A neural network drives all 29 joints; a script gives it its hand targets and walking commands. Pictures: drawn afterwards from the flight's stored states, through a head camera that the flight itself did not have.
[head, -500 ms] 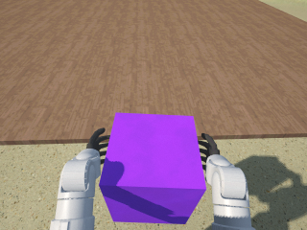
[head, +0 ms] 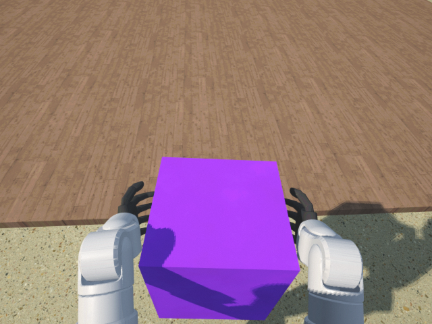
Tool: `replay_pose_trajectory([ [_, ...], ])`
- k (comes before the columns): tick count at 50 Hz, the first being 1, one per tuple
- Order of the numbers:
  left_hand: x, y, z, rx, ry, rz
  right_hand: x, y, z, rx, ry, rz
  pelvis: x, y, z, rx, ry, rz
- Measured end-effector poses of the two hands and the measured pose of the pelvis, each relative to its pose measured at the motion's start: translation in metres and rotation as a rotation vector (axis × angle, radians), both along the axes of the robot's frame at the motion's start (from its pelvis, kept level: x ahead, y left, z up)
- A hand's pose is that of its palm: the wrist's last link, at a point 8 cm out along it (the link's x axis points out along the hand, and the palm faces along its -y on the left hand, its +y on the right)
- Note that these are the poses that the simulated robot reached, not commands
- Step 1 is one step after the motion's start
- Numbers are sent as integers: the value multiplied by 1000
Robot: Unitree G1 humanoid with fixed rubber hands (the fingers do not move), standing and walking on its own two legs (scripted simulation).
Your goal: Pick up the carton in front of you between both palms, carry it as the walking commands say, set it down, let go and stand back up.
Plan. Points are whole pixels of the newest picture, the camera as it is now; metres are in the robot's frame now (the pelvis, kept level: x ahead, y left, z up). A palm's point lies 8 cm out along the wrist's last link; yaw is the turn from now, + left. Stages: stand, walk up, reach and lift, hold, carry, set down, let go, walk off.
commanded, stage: carry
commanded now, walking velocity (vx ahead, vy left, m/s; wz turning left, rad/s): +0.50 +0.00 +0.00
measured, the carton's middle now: (215, 242) +0.28 +0.00 +0.01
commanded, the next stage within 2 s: none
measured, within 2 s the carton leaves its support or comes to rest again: neither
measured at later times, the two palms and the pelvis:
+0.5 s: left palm (162, 77) +0.65 +0.15 +0.14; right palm (277, 79) +0.68 -0.15 +0.13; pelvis +0.32 -0.04 +0.00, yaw +4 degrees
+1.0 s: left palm (172, 21) +1.05 +0.17 +0.13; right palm (255, 27) +1.04 -0.13 +0.13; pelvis +0.65 +0.02 +0.00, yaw +2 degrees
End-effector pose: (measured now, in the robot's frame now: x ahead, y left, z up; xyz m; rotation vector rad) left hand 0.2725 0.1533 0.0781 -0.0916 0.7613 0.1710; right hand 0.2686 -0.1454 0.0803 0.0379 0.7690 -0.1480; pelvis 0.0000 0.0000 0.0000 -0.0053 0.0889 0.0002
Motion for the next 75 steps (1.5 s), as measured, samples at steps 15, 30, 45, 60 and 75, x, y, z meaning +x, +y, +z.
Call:
replay_pose_trajectory([
  [15,225,-12,45,34,-229,21,235,-12,40,39,-228,17,210,-20,-18,0,-34,44],
  [30,461,-3,81,94,-129,51,491,-2,72,11,-136,116,379,-33,4,19,-2,47],
  [45,718,19,53,39,-11,-49,715,19,54,-42,-11,26,587,16,-15,2,3,31],
  [60,926,11,67,39,-148,16,936,11,63,25,-150,18,808,-1,-8,-31,-6,55],
  [75,1075,62,136,61,-149,151,1128,65,131,41,-153,158,983,-6,55,27,8,77],
])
